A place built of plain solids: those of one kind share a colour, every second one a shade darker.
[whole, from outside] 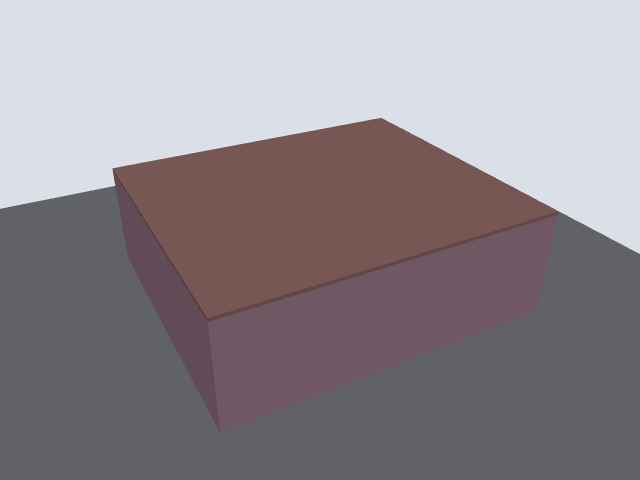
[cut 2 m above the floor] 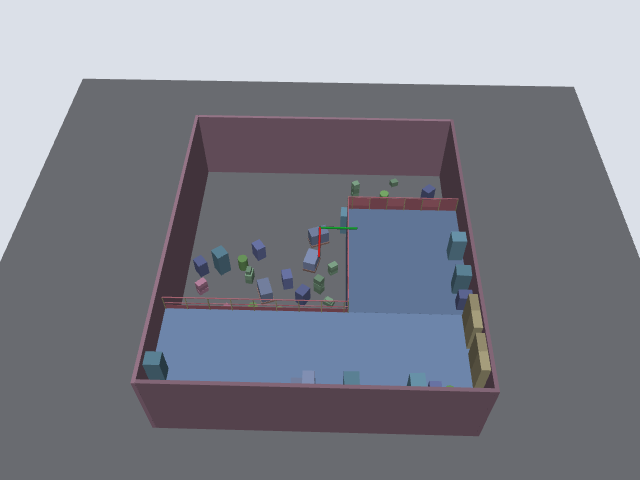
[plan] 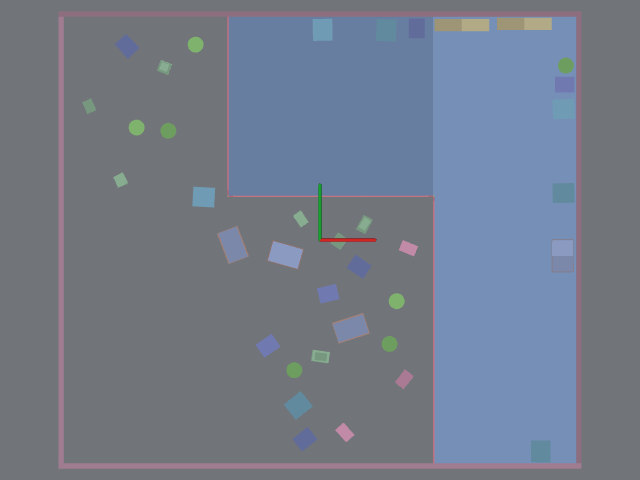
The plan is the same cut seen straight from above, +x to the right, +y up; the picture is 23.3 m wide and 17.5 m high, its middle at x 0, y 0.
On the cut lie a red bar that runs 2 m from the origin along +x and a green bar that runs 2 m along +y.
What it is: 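A closed shop hall without a stair; its walked floor is a deck 2.89 m over the shop floor, an L in plan, with 3 straight fronts toward the void, each bare or guarded by itself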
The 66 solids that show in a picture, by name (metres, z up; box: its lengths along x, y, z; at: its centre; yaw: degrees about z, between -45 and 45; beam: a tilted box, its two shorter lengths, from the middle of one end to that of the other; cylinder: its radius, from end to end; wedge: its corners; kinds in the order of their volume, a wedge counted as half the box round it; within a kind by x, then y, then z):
{
 "floor_1": {"box": [7.5, 6.59, 2.94], "at": [0.37, 4.86, 1.42]},
 "floor_2": {"box": [5.24, 16.32, 2.94], "at": [6.74, 0.0, 1.42]},
 "wall_1": {"box": [0.2, 16.28, 6.18], "at": [-9.44, 0.0, 3.04]},
 "wall_2": {"box": [19.08, 0.2, 6.18], "at": [0.0, -8.24, 3.04]},
 "wall_3": {"box": [19.08, 0.2, 6.18], "at": [0.0, 8.24, 3.04]},
 "wall_4": {"box": [0.2, 16.28, 6.18], "at": [9.44, 0.0, 3.04]},
 "roof_1": {"box": [19.08, 16.68, 0.2], "at": [0.0, 0.0, 6.23]},
 "cage_trolley_1": {"box": [0.8, 0.72, 1.71], "at": [-4.24, 1.56, 0.81], "yaw": -3.1},
 "cage_trolley_2": {"box": [0.8, 0.72, 1.71], "at": [-0.79, -6.03, 0.81], "yaw": 38.4},
 "cage_trolley_3": {"box": [0.72, 0.8, 1.66], "at": [0.1, 7.66, 3.72], "yaw": 1.0},
 "cage_trolley_4": {"box": [0.72, 0.8, 1.66], "at": [2.42, 7.65, 3.72], "yaw": -2.2},
 "cage_trolley_5": {"box": [0.72, 0.8, 1.66], "at": [8.05, -7.71, 3.72]},
 "cage_trolley_6": {"box": [0.8, 0.72, 1.66], "at": [8.88, 1.71, 3.72], "yaw": 1.4},
 "cage_trolley_7": {"box": [0.8, 0.72, 1.66], "at": [8.88, 4.77, 3.72], "yaw": 2.0},
 "shelving_1": {"box": [1.0, 0.45, 2.1], "at": [4.67, 7.84, 3.94]},
 "shelving_2": {"box": [1.0, 0.45, 2.1], "at": [5.67, 7.84, 3.94]},
 "shelving_3": {"box": [1.0, 0.45, 2.1], "at": [6.95, 7.88, 3.94]},
 "shelving_4": {"box": [1.0, 0.45, 2.1], "at": [7.95, 7.88, 3.94]},
 "bin_1": {"box": [0.58, 0.72, 1.11], "at": [-7.03, 7.06, 0.51], "yaw": 43.3},
 "bin_2": {"box": [0.72, 0.58, 1.11], "at": [-1.9, -3.86, 0.51], "yaw": 34.6},
 "bin_3": {"box": [0.72, 0.58, 1.11], "at": [-0.55, -7.26, 0.51], "yaw": 38.2},
 "bin_4": {"box": [0.72, 0.58, 1.11], "at": [0.3, -1.96, 0.51], "yaw": 13.3},
 "bin_5": {"box": [0.72, 0.58, 1.11], "at": [1.43, -0.97, 0.51], "yaw": -34.2},
 "bin_6": {"box": [0.58, 0.72, 1.06], "at": [3.53, 7.72, 3.42]},
 "bin_7": {"box": [0.72, 0.58, 1.06], "at": [8.92, 5.67, 3.42]},
 "load_1": {"box": [0.71, 1.16, 0.86], "at": [-3.17, -0.18, 0.57], "yaw": 20.4},
 "load_2": {"box": [1.13, 0.74, 0.68], "at": [-1.26, -0.55, 0.48], "yaw": -15.7},
 "load_3": {"box": [1.16, 0.71, 0.77], "at": [1.12, -3.22, 0.53], "yaw": 17.9},
 "load_4": {"box": [0.77, 0.58, 0.72], "at": [8.84, -0.3, 4.12], "yaw": -0.1},
 "load_5": {"box": [0.77, 1.16, 0.72], "at": [8.85, -0.58, 3.4], "yaw": -0.1},
 "drum_1": {"cylinder": 0.29, "from": [-6.68, 4.1, 0.0], "to": [-6.68, 4.1, 0.88]},
 "drum_2": {"cylinder": 0.29, "from": [-5.53, 3.98, 0.0], "to": [-5.53, 3.98, 0.88]},
 "drum_3": {"cylinder": 0.29, "from": [-4.53, 7.12, 0.0], "to": [-4.53, 7.12, 0.88]},
 "drum_4": {"cylinder": 0.29, "from": [-0.94, -4.75, 0.0], "to": [-0.94, -4.75, 0.88]},
 "drum_5": {"cylinder": 0.29, "from": [2.54, -3.79, 0.0], "to": [2.54, -3.79, 0.88]},
 "drum_6": {"cylinder": 0.29, "from": [2.8, -2.23, 0.0], "to": [2.8, -2.23, 0.88]},
 "drum_7": {"cylinder": 0.29, "from": [8.97, 6.36, 2.89], "to": [8.97, 6.36, 3.77]},
 "carton_1": {"box": [0.37, 0.47, 0.43], "at": [-8.41, 4.88, 0.16], "yaw": 24.2},
 "carton_2": {"box": [0.39, 0.42, 0.41], "at": [-7.27, 2.19, 1.02], "yaw": 28.3},
 "carton_3": {"box": [0.3, 0.28, 0.23], "at": [-5.68, 6.31, 1.11], "yaw": -20.6},
 "carton_4": {"box": [0.42, 0.41, 0.33], "at": [-5.67, 6.28, 0.83], "yaw": -21.9},
 "carton_5": {"box": [0.34, 0.51, 0.26], "at": [-0.7, 0.76, 0.64], "yaw": 34.1},
 "carton_6": {"box": [0.43, 0.29, 0.28], "at": [0.03, -4.26, 0.95], "yaw": -6.1},
 "carton_7": {"box": [0.62, 0.41, 0.41], "at": [0.03, -4.24, 0.61], "yaw": -8.0},
 "carton_8": {"box": [0.42, 0.49, 0.42], "at": [0.69, -0.04, 1.05], "yaw": -34.8},
 "carton_9": {"box": [0.42, 0.49, 0.42], "at": [0.7, -0.05, 0.63], "yaw": -34.0},
 "carton_10": {"box": [0.39, 0.6, 0.32], "at": [1.62, 0.56, 0.11], "yaw": -27.6},
 "carton_11": {"box": [0.27, 0.42, 0.19], "at": [1.63, 0.58, 0.36], "yaw": -32.9},
 "pallet_1": {"box": [0.8, 1.2, 0.19], "at": [-3.17, -0.18, 0.05], "yaw": 20.7},
 "pallet_2": {"box": [1.2, 0.8, 0.19], "at": [-1.26, -0.55, 0.05], "yaw": -15.5},
 "pallet_3": {"box": [1.2, 0.8, 0.19], "at": [1.13, -3.22, 0.05], "yaw": 18.1},
 "crate_1": {"box": [0.4, 0.6, 0.3], "at": [0.9, -7.02, 0.75], "yaw": 42.8},
 "crate_2": {"box": [0.4, 0.6, 0.3], "at": [3.07, -5.08, 1.35], "yaw": -38.7},
 "crate_3": {"box": [0.6, 0.4, 0.2], "at": [3.23, -0.3, 0.3], "yaw": -22.5},
 "guard_rail_1": {"box": [0.012, 6.56, 0.32], "at": [-3.37, 4.86, 3.05]},
 "guard_rail_2": {"box": [0.012, 0.99, 0.66], "at": [-3.35, 2.37, 3.54]},
 "guard_rail_3": {"box": [0.012, 0.99, 0.66], "at": [-3.35, 3.42, 3.54]},
 "guard_rail_4": {"box": [0.012, 0.99, 0.66], "at": [-3.35, 4.46, 3.54]},
 "guard_rail_5": {"box": [0.05, 6.32, 0.04], "at": [-3.35, 4.98, 3.94]},
 "guard_rail_6": {"box": [0.012, 0.99, 0.66], "at": [-3.35, 5.5, 3.54]},
 "guard_rail_7": {"box": [0.012, 0.99, 0.66], "at": [-3.35, 6.54, 3.54]},
 "guard_rail_8": {"box": [0.012, 0.99, 0.66], "at": [-3.35, 7.59, 3.54]},
 "guard_rail_9": {"box": [7.49, 0.012, 0.32], "at": [0.38, 1.57, 3.05]},
 "guard_rail_10": {"box": [7.1, 0.05, 0.04], "at": [0.4, 1.59, 3.94]},
 "guard_rail_11": {"box": [0.012, 9.7, 0.32], "at": [4.13, -3.29, 3.05]},
 "guard_rail_12": {"box": [0.05, 9.55, 0.04], "at": [4.15, -3.37, 3.94]}
}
